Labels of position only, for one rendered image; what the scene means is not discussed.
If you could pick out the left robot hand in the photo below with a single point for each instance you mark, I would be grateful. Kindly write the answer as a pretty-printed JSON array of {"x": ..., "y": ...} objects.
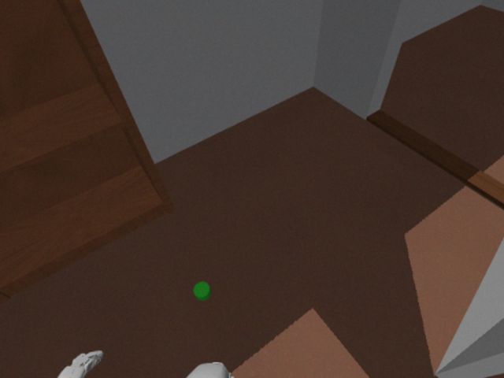
[{"x": 82, "y": 365}]

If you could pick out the bookshelf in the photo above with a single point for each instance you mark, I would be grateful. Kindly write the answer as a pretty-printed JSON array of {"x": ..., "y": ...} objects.
[{"x": 75, "y": 173}]

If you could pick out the tin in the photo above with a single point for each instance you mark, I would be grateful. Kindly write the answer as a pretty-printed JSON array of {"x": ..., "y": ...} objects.
[{"x": 202, "y": 291}]

